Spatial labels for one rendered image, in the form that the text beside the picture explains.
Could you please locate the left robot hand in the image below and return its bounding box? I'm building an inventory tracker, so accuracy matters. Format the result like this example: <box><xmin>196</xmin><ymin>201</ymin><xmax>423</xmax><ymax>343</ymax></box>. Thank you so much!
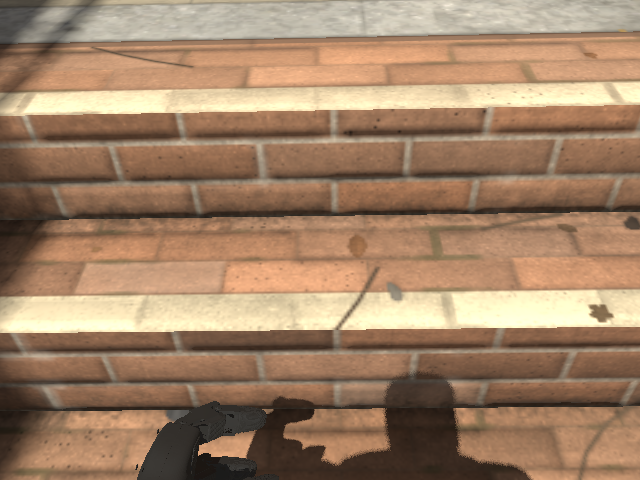
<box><xmin>135</xmin><ymin>401</ymin><xmax>279</xmax><ymax>480</ymax></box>

